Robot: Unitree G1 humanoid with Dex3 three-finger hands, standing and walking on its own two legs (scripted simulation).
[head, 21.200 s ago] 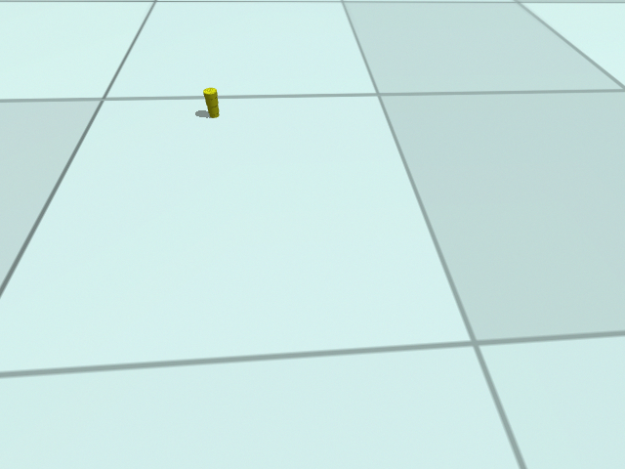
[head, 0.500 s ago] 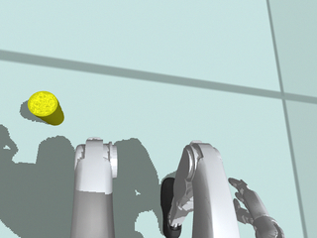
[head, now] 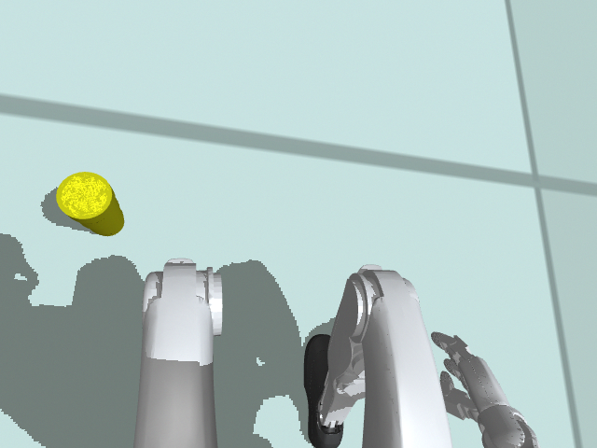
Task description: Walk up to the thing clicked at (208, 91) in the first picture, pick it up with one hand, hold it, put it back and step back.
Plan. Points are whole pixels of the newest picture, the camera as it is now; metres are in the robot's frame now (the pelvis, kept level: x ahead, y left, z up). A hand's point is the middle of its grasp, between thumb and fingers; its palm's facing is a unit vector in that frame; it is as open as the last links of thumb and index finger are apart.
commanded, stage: go down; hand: left
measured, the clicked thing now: (97, 210) +0.43 +0.32 -0.28
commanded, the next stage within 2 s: none
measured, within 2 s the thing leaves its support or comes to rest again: neither
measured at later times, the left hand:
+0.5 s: hand out of the picture +0.30 +0.50 +0.04, palm faces +0.44 -0.90 -0.02, open 17.7 cm
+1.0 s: hand out of the picture +0.30 +0.51 +0.03, palm faces +0.45 -0.89 -0.04, open 17.7 cm
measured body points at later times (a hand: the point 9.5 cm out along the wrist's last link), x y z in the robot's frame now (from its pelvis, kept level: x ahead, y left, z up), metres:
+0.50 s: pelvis +0.00 +0.00 +0.00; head +0.20 +0.11 +0.38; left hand +0.27 +0.55 +0.04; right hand +0.20 -0.27 -0.09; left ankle +0.09 +0.13 -0.32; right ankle +0.11 -0.13 -0.32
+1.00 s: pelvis +0.00 +0.00 -0.01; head +0.21 +0.11 +0.38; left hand +0.27 +0.55 +0.03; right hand +0.19 -0.27 -0.09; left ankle +0.09 +0.13 -0.32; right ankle +0.11 -0.13 -0.32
